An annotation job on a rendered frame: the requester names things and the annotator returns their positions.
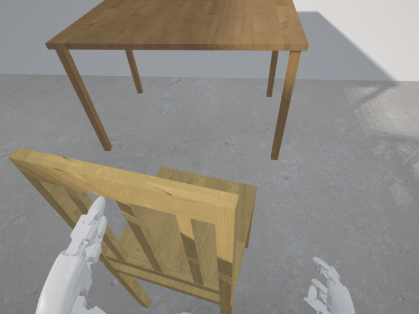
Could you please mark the table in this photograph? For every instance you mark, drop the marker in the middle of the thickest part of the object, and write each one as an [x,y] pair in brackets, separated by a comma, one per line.
[185,25]

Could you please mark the robot left hand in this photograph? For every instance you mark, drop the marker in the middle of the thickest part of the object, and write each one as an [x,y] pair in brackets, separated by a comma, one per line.
[71,272]

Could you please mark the robot right hand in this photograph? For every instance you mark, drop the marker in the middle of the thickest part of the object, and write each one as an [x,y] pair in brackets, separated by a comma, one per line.
[334,300]

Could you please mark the chair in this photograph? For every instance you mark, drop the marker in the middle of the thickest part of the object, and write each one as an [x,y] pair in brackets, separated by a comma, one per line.
[186,232]

